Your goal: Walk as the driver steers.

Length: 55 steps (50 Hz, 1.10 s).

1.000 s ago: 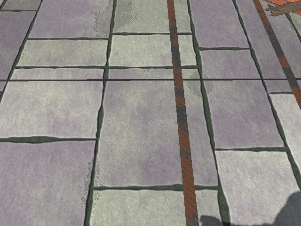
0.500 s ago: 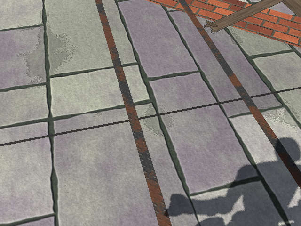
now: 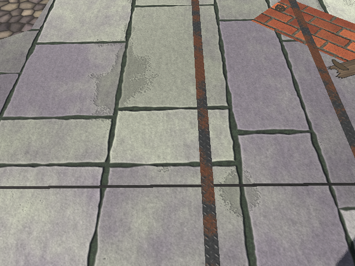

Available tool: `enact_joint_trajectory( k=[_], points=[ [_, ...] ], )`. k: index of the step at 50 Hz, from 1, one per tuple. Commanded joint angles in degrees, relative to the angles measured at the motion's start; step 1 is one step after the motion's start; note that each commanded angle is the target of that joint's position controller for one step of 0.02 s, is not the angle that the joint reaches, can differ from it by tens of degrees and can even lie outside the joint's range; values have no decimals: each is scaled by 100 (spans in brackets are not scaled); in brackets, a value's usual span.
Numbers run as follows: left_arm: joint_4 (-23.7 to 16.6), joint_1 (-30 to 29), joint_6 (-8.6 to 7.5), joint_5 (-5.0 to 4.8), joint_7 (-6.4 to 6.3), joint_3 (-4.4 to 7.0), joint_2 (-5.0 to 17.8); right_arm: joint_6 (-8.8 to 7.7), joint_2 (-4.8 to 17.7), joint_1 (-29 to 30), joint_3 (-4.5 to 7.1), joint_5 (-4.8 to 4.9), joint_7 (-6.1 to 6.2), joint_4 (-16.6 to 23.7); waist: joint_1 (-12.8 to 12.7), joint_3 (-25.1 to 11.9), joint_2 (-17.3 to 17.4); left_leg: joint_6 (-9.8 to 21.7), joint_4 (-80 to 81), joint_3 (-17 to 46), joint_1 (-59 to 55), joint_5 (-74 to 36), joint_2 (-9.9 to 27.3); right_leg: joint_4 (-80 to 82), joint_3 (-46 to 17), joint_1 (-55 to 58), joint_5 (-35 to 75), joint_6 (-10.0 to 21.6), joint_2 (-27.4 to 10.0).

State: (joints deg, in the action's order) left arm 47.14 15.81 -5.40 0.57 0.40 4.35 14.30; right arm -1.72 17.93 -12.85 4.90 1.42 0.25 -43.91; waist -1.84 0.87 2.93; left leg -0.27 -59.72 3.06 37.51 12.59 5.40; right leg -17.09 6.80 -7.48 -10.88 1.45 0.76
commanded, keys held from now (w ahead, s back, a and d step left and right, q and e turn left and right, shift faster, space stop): w+q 0.12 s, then q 0.24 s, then e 0.64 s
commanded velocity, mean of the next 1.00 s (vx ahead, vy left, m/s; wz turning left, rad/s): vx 0.18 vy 0.00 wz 0.07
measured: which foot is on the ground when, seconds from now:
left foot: up 0.00-0.22, down 0.24-0.78, up 0.80-1.00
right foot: down 0.00-0.26, up 0.28-0.74, down 0.76-1.00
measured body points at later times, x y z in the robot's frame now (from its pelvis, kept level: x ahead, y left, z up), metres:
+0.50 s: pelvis +0.20 +0.07 -0.01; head +0.24 +0.10 +0.44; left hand +0.27 +0.38 -0.13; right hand +0.41 -0.15 -0.10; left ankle +0.25 +0.15 -0.75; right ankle +0.28 -0.09 -0.67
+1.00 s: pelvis +0.26 +0.05 +0.00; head +0.31 +0.03 +0.44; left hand +0.36 +0.35 -0.10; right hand +0.45 -0.22 -0.11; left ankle +0.26 +0.19 -0.70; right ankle +0.27 -0.06 -0.75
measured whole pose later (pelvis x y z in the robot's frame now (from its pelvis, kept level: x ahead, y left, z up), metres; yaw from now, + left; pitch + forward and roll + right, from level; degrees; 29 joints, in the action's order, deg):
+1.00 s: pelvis +0.26 +0.05 +0.00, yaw +1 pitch +3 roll +2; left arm 43.4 11.2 1.5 -1.0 -2.3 4.6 17.6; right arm 0.9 17.4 -3.8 4.9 0.4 2.0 -41.8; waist -1.5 2.9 0.6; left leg -4.1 -49.3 2.8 26.7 23.8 -2.8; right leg -26.8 -7.1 -16.9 -12.5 0.7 1.0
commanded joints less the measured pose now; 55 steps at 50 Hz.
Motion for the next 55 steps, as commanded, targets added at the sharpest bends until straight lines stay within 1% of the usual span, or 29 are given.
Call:
enact_joint_trajectory(
  k=[1,6,8,10,11,12,13,14,15,16,17,18,20,23,25,29,32,36,37,38,39,40,41,42,44,45,49,53,55],
  points=[
    [-342,-491,-121,-7,-53,178,782,-14,-12,25,-48,-16,-91,406,173,84,-660,-3,735,168,194,-920,224,969,-612,61,1418,904,-1545],
    [-123,-144,-30,-121,-97,262,1101,-7,28,953,-104,-18,-264,790,-123,363,-540,188,1923,-204,-7,-1327,116,921,-30,457,1342,725,-1661],
    [-74,-150,66,-169,-117,295,1214,8,132,1139,-68,-67,-318,951,-96,444,-551,305,2236,-411,-92,-977,-33,483,172,748,2350,589,-1702],
    [-93,-205,163,-247,-169,345,1409,22,339,806,44,-123,-350,988,151,75,-770,480,2357,-760,-807,-491,-432,-454,338,926,4258,412,-1647],
    [-124,-285,211,-294,-189,347,1429,25,523,146,161,-117,-346,833,518,-288,-731,620,2682,-902,-1638,-685,-706,-1363,458,832,4714,275,-1487],
    [-140,-198,208,-280,-194,289,1285,48,868,-620,338,-119,-262,634,883,-730,-499,819,3038,-785,-2925,-1442,-872,-2617,565,238,4144,4,-1195],
    [-308,88,177,60,-157,111,740,108,1459,-934,450,-101,-102,610,687,-1233,887,1251,2792,882,-4550,-3922,383,-4640,584,-1461,-39,-384,-678],
    [-465,640,77,74,-81,-37,560,52,1754,-554,403,-203,-137,968,267,-2431,1472,2623,3271,3716,-5794,-4120,1773,-6447,-480,-2963,-3094,-631,248],
    [-406,91,41,-88,-52,95,1120,42,1299,-564,311,-175,-204,1077,730,-2629,248,2341,3531,3230,-5521,-3719,1502,-6596,-1266,-3092,-2705,-522,-91],
    [-582,-331,51,-197,-75,81,1094,3,1058,-283,238,-130,-215,1061,622,-1873,125,2078,3590,2456,-4855,-3359,1220,-6291,-1150,-3322,-2190,-415,-259],
    [-515,-392,97,-116,-165,68,998,-2,888,-3,197,-63,-192,1036,407,-1248,-296,1792,3689,1978,-4030,-3062,902,-5850,-1098,-3288,-1776,-433,-480],
    [-515,-401,170,-33,-238,97,1058,18,758,232,158,-58,-152,1070,245,-973,-177,1677,3816,1739,-3344,-2970,736,-5489,-1122,-3030,-1518,-446,-598],
    [-380,-52,330,-54,-247,102,1010,9,606,486,88,-219,-117,1141,-19,-979,34,1645,4009,1359,-2527,-3369,656,-5322,-1036,-2342,-1208,-471,-625],
    [-254,80,413,-30,-284,28,740,-88,396,495,-20,-259,-71,943,-86,-1112,47,1613,4084,775,-2279,-3828,570,-4626,-1018,-2015,-747,-568,-666],
    [-220,-59,447,-35,-271,-38,585,-88,228,583,-96,-286,-33,783,-55,-1056,127,1444,4192,447,-2178,-3207,437,-3787,-1051,-1721,-301,-590,-771],
    [-277,-530,517,-117,-231,-29,738,-61,366,618,-89,-407,-3,517,197,-603,278,1349,4568,426,-2043,-1302,514,-2696,-1019,-1351,49,-527,-736],
    [-458,-760,543,-136,-209,39,940,52,595,513,-8,-298,44,371,325,-309,286,1434,4450,712,-2503,-885,811,-2529,-916,-1733,-700,-428,-617],
    [-473,-539,545,-129,-117,33,757,239,604,553,26,-134,180,342,166,-371,189,1323,3836,701,-3123,-1913,977,-1836,-639,-1595,-735,-243,-407],
    [-437,-394,532,-115,-84,33,740,275,611,520,43,-85,204,316,63,-408,131,1135,3594,521,-3130,-2111,859,-1247,-607,-1291,-78,-134,-348],
    [-442,-332,527,-78,-76,81,932,272,554,425,56,-74,225,314,81,-468,-129,816,3152,228,-2986,-1883,563,-886,-949,-942,1002,56,-489],
    [-473,-277,533,-64,-123,221,1501,214,364,391,27,-208,223,485,333,-636,-1224,361,2169,-450,-2287,-1173,-145,-830,-2058,-376,2620,515,-1254],
    [-498,-231,562,-108,-146,278,1593,167,269,886,15,-298,228,626,90,-465,-1796,-60,1549,-780,-1109,579,-963,-581,-2998,53,3361,1289,-1802],
    [-487,142,522,-10,-158,230,1384,159,289,1244,21,-271,218,724,-275,-633,-1778,-145,418,-312,-363,2296,-1074,-350,-3472,534,3517,1707,-2132],
    [-496,98,455,27,-179,222,1351,167,293,1136,53,-180,188,678,-188,-738,-1342,-155,-259,18,-146,2348,-925,-429,-3265,659,3467,1643,-2010],
    [-633,-421,429,-129,-217,235,1291,221,305,941,81,-135,196,577,72,-662,-887,-243,-171,153,35,1753,-696,-604,-2708,638,3391,1197,-1605],
    [-673,-544,467,-181,-252,222,1223,219,301,994,84,-140,217,587,109,-702,-918,-302,161,135,-107,1536,-655,-610,-2603,594,3318,1077,-1466],
    [-751,-566,669,-165,-320,292,1333,168,150,1017,27,-73,161,600,67,-849,-1120,-449,1299,1,-866,975,-820,-684,-2545,332,3170,1013,-1181],
    [-864,-750,757,-178,-281,317,1387,141,298,850,62,-56,72,571,64,-776,-1354,-396,2271,2,-1620,722,-914,-666,-2953,-124,2426,983,-1089],
    [-939,-965,788,-232,-282,294,1339,92,353,536,108,-64,27,485,265,-703,-1362,-281,3310,-63,-2169,74,-923,-813,-3114,-342,1759,782,-895]
  ],
)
